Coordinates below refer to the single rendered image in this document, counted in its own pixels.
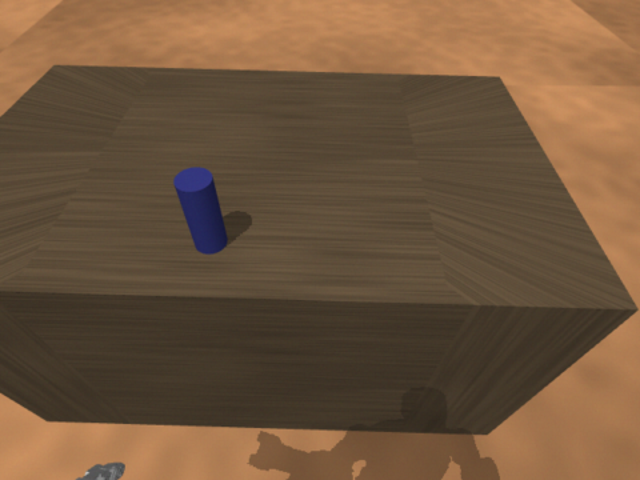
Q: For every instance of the left robot hand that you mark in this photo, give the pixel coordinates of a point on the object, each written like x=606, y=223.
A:
x=110, y=471

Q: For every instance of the can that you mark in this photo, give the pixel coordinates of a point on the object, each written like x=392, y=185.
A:
x=197, y=194

